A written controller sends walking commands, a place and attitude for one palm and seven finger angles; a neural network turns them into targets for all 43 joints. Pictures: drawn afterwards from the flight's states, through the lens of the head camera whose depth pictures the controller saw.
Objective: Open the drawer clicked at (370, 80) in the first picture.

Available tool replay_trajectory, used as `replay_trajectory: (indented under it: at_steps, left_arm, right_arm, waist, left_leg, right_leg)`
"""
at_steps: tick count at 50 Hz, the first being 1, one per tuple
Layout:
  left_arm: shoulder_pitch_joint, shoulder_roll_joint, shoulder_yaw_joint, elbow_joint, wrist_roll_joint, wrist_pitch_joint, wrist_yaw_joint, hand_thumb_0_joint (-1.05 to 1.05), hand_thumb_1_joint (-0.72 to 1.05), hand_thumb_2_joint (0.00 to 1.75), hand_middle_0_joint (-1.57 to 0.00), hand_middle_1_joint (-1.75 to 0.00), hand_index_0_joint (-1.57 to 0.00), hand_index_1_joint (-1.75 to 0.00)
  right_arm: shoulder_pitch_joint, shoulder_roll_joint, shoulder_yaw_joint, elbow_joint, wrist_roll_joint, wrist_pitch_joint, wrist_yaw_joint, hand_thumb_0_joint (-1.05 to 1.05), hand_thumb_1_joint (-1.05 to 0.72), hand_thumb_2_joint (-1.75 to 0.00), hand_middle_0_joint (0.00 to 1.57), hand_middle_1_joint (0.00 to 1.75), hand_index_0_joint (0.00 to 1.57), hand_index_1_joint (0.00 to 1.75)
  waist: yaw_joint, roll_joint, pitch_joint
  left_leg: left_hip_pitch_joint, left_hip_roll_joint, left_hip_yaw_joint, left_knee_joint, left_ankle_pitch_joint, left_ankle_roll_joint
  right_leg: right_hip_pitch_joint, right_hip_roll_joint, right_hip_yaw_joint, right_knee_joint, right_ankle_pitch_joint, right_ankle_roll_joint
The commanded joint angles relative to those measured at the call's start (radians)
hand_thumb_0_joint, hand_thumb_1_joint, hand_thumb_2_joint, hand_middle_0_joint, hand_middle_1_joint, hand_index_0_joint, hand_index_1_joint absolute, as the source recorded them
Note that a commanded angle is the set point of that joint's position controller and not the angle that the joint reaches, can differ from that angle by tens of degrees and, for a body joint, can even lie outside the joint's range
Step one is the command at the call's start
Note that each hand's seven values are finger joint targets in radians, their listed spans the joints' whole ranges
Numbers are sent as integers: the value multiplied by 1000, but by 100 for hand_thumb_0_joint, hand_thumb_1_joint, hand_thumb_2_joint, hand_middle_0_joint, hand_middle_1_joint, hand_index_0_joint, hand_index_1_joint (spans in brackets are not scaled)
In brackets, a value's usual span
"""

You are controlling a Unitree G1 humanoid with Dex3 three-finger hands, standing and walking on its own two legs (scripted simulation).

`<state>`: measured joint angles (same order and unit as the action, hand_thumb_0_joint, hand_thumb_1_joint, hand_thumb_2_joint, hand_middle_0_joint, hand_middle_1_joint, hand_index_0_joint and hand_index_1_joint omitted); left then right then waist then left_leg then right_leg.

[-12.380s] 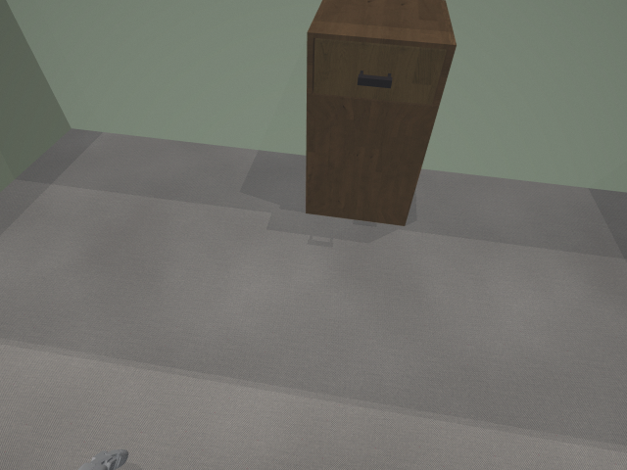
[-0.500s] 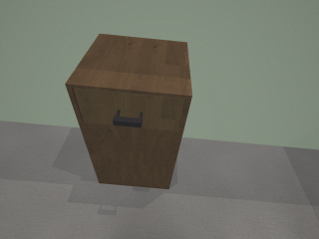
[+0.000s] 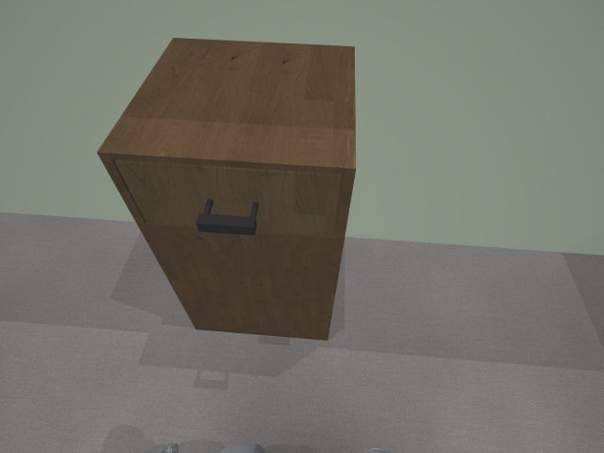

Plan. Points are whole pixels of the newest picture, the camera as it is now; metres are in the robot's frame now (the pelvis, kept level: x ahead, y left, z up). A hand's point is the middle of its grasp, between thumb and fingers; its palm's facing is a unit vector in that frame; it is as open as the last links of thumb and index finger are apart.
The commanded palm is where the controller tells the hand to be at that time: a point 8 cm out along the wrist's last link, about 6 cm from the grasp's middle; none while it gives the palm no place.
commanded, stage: come to a stop and stand still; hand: left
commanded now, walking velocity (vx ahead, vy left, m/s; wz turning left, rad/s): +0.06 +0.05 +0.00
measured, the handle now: (229, 215) +0.53 +0.17 -0.07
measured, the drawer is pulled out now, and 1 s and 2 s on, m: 0.00 0.00 0.00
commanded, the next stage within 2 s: look again from close up in 1.08 s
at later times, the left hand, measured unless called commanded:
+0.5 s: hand out of the picture -0.01 +0.20 -0.16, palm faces -0.04 -0.99 -0.15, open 7.4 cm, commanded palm none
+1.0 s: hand out of the picture -0.01 +0.11 -0.16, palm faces +0.03 -0.98 -0.17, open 7.3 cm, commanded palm none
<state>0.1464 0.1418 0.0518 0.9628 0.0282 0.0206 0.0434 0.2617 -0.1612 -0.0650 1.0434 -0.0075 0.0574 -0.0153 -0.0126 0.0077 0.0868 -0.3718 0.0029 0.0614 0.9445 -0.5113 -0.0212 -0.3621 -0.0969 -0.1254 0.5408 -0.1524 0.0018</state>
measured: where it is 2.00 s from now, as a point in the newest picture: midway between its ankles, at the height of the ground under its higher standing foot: outside the picture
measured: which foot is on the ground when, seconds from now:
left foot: up 0.00-0.08, down 0.10-1.00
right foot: down 0.00-0.10, up 0.12-0.60, down 0.62-1.00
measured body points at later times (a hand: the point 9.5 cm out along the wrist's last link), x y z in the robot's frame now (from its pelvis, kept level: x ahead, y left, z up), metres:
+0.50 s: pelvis -0.01 +0.02 +0.02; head +0.00 +0.04 +0.47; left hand -0.01 +0.25 -0.15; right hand -0.07 -0.18 -0.13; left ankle -0.02 +0.11 -0.73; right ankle -0.04 -0.11 -0.69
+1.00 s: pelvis +0.00 -0.05 +0.01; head +0.00 -0.05 +0.46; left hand -0.01 +0.17 -0.15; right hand -0.02 -0.25 -0.16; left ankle -0.02 +0.11 -0.73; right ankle -0.03 -0.13 -0.73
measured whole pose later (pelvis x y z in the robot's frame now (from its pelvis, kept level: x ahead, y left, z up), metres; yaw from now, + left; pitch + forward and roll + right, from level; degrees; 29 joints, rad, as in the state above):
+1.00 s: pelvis +0.00 -0.05 +0.01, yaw -1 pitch -1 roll +0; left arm 0.31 0.11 0.00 1.13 0.00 0.00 0.03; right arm 0.29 -0.12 -0.01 1.14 -0.01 0.02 -0.04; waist -0.01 0.02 0.01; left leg -0.15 0.08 0.05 0.43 -0.26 -0.05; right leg -0.15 0.02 -0.09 0.44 -0.28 -0.05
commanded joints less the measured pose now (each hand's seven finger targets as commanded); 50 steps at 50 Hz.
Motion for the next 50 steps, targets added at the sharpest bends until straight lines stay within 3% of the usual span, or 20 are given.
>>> replay_trajectory:
  at_steps: [1,3,4,5,6,8,11,14,18,21,26,27,29,30,32,33,34,37,41,50]
  left_arm:
    - [39,206,55,-56,11,7,14,0,90,90,-20,-30,-20,-30]
    - [22,180,48,-66,2,22,3,0,90,90,-20,-30,-20,-30]
    - [39,117,35,-77,-8,31,-1,0,90,90,-20,-30,-20,-30]
    - [19,63,20,-93,-12,36,-7,0,90,90,-20,-30,-20,-30]
    - [21,90,22,-91,-9,36,-12,0,90,90,-20,-30,-20,-30]
    - [82,82,24,-25,7,28,-27,0,90,90,-20,-30,-20,-30]
    - [143,72,12,20,9,6,-42,0,90,90,-20,-30,-20,-30]
    - [109,78,8,18,8,-1,-44,0,90,90,-20,-30,-20,-30]
    - [120,70,5,27,6,12,-42,0,90,90,-20,-30,-20,-30]
    - [112,56,-3,33,1,19,-41,0,90,90,-20,-30,-20,-30]
    - [131,28,-15,59,-10,9,-34,0,90,90,-20,-30,-20,-30]
    - [157,22,-13,69,-11,6,-31,0,90,90,-20,-30,-20,-30]
    - [206,39,-13,101,-11,-8,-22,0,90,90,-20,-30,-20,-30]
    - [223,62,-12,116,-13,-17,-15,0,90,90,-20,-30,-20,-30]
    - [203,108,-18,124,-19,-24,-9,0,90,90,-20,-30,-20,-30]
    - [194,99,-21,128,-19,-26,-10,0,90,90,-20,-30,-20,-30]
    - [190,99,-20,131,-21,-34,-9,0,90,90,-20,-30,-20,-30]
    - [182,69,-32,137,-24,-34,-7,0,90,90,-20,-30,-20,-30]
    - [211,70,-32,142,-24,-35,-3,0,90,90,-20,-30,-20,-30]
    - [238,70,-30,146,-19,-43,-2,0,90,90,-20,-30,-20,-30]
  right_arm:
    - [159,-25,-7,-32,-8,-15,6,0,-90,-90,20,30,20,30]
    - [238,-37,-4,-19,-8,-27,3,0,-90,-90,20,30,20,30]
    - [228,-102,-14,-32,-17,-36,-1,0,-90,-90,20,30,20,30]
    - [158,-181,-28,-75,-25,-37,-5,0,-90,-90,20,30,20,30]
    - [55,-182,-18,-111,-28,-36,-8,0,-90,-90,20,30,20,30]
    - [-19,-127,6,-101,-31,-55,-19,0,-90,-90,20,30,20,30]
    - [46,-115,13,-80,-20,-80,-27,0,-90,-90,20,30,20,30]
    - [152,-115,12,-37,-19,-87,-38,0,-90,-90,20,30,20,30]
    - [214,-115,15,4,-19,-89,-55,0,-90,-90,20,30,20,30]
    - [213,-113,18,22,-20,-83,-58,0,-90,-90,20,30,20,30]
    - [179,-114,17,55,-22,-71,-43,0,-90,-90,20,30,20,30]
    - [171,-108,16,61,-21,-70,-42,0,-90,-90,20,30,20,30]
    - [168,-81,20,74,-12,-68,-36,0,-90,-90,20,30,20,30]
    - [174,-45,28,76,-7,-68,-32,0,-90,-90,20,30,20,30]
    - [168,12,48,77,-7,-60,-21,0,-90,-90,20,30,20,30]
    - [171,19,49,85,-11,-58,-20,0,-90,-90,20,30,20,30]
    - [181,11,50,97,-13,-53,-22,0,-90,-90,20,30,20,30]
    - [189,-2,51,114,-10,-53,-22,0,-90,-90,20,30,20,30]
    - [164,-15,52,114,-7,-52,-25,0,-90,-90,20,30,20,30]
    - [118,-27,48,89,-6,-46,-28,0,-90,-90,20,30,20,30]
  waist:
    - [-5,-181,-137]
    - [-44,-97,-129]
    - [-43,151,-88]
    - [-44,366,12]
    - [-8,279,53]
    - [31,179,16]
    - [12,51,-30]
    - [-32,54,-18]
    - [-39,77,-24]
    - [-40,80,-36]
    - [-25,129,-75]
    - [-8,123,-80]
    - [17,45,-88]
    - [17,-19,-94]
    - [0,-103,-30]
    - [-7,-97,-31]
    - [-9,-166,-36]
    - [-10,-82,6]
    - [3,-19,16]
    - [-2,-33,-5]
  left_leg:
    - [116,22,-21,-215,72,9]
    - [280,7,4,-482,219,18]
    - [244,143,-217,-645,83,61]
    - [26,317,-438,-826,-57,119]
    - [-115,347,-426,-862,-128,166]
    - [-69,247,-320,-826,-56,142]
    - [179,219,-240,-785,102,136]
    - [313,265,-261,-777,228,152]
    - [368,305,-251,-741,513,164]
    - [331,304,-223,-710,617,187]
    - [227,254,-181,-667,532,173]
    - [197,245,-173,-648,497,161]
    - [109,182,-132,-577,379,100]
    - [34,136,-87,-538,285,64]
    - [43,52,-18,-510,166,27]
    - [97,51,-14,-508,227,27]
    - [130,61,-12,-497,259,23]
    - [162,84,-29,-541,341,24]
    - [167,98,-34,-556,363,21]
    - [219,101,-22,-550,362,16]
  right_leg:
    - [26,-232,249,-210,10,-153]
    - [-92,-145,192,-127,-204,-81]
    - [-202,-29,120,66,-316,-30]
    - [-229,80,58,269,-370,18]
    - [-151,31,166,353,-283,6]
    - [-106,50,178,443,-173,9]
    - [-210,63,146,453,-104,26]
    - [-264,48,152,405,-121,37]
    - [-240,37,158,361,-159,42]
    - [-159,33,140,286,-200,38]
    - [40,59,83,78,-219,19]
    - [92,61,74,16,-167,16]
    - [244,45,94,-161,-6,13]
    - [317,-26,184,-186,12,-11]
    - [203,-130,263,-235,-66,-74]
    - [158,-111,256,-233,-47,-82]
    - [150,-79,240,-235,-3,-79]
    - [131,-38,183,-207,66,-55]
    - [160,-17,173,-202,106,-43]
    - [158,-17,184,-229,143,-39]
